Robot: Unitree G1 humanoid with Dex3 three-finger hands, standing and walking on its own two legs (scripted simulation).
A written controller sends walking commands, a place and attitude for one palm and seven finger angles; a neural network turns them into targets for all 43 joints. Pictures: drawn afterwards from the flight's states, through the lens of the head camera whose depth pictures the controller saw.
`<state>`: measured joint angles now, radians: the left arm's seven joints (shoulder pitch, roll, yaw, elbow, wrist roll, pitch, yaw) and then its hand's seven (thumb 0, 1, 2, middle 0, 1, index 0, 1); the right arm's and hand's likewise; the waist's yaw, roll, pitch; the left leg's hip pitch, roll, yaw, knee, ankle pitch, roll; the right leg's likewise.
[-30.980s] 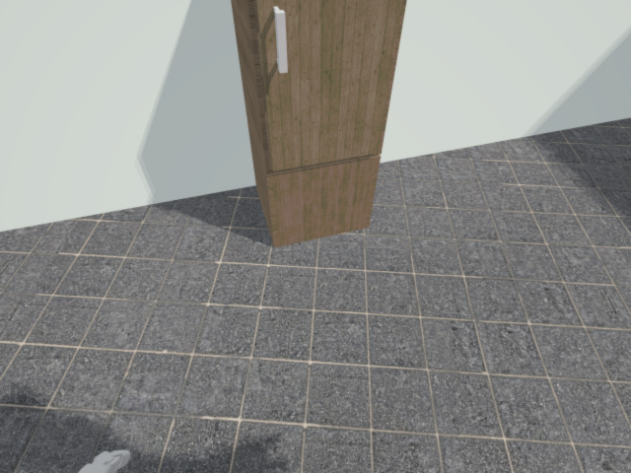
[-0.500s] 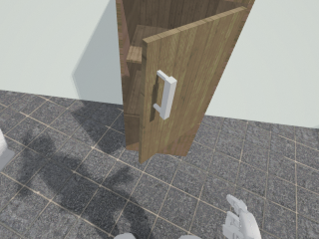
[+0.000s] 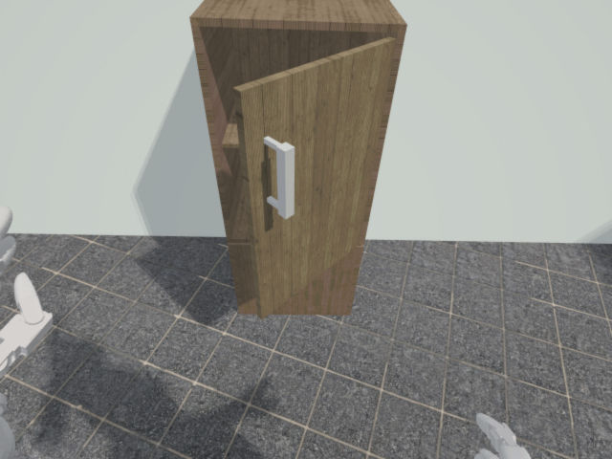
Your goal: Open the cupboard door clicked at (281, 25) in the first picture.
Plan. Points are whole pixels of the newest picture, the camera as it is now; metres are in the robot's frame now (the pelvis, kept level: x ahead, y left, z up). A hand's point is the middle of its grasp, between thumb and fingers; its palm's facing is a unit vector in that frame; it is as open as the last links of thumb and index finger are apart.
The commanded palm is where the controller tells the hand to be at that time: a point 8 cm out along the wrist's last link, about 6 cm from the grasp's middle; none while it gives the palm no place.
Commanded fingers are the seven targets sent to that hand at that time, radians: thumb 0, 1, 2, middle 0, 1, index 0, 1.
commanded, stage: stop stepping back and stand still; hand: left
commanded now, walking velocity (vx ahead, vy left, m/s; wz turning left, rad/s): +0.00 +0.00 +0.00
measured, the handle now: (278, 178) +0.55 +0.08 +0.10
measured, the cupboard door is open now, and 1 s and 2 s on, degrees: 45 45 45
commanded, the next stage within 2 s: let the arm hang, fingers relaxed in 0.72 s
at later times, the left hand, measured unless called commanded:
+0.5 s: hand (3, 378) +0.15 +0.27 +0.17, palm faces +0.40 -0.81 -0.43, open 7.4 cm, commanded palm +0.08 +0.32 +0.19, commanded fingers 0.00 0.90 0.90 -0.20 -0.30 -0.20 -0.30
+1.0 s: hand out of the picture +0.10 +0.24 -0.08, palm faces +0.01 -0.93 -0.37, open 7.4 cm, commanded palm none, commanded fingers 0.00 0.90 0.90 -0.20 -0.30 -0.20 -0.30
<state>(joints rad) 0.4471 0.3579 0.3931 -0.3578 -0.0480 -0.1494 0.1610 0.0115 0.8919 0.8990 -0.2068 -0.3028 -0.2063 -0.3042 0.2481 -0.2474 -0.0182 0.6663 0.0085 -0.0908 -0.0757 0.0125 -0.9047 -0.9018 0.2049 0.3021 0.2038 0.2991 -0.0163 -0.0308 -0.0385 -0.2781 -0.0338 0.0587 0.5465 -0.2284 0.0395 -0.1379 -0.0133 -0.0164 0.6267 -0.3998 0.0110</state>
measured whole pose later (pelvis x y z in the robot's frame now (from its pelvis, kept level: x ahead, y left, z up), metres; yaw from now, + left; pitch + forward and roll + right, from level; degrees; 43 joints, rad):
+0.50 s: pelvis -0.06 +0.02 +0.01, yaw +0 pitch -2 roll -1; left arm 0.51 0.38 0.38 -0.48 -0.02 -0.19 0.15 0.01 0.89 0.90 -0.21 -0.30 -0.21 -0.30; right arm 0.21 -0.17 0.04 0.63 -0.01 -0.16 -0.07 0.01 -0.90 -0.90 0.21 0.30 0.21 0.30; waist -0.01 -0.01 0.05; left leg -0.28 -0.03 0.00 0.43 -0.12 0.04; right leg -0.17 0.01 -0.02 0.45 -0.25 0.00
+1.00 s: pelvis -0.07 +0.01 +0.00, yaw +1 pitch -1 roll -1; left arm 0.24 0.29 0.06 0.50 0.04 0.02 0.00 0.00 0.91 0.90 -0.20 -0.30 -0.20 -0.30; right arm 0.12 -0.30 -0.01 0.86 -0.02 -0.05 0.01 0.01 -0.90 -0.90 0.21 0.30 0.21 0.30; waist -0.03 0.06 0.02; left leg -0.38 -0.04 -0.02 0.55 -0.15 0.04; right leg -0.26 0.01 -0.05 0.56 -0.29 -0.01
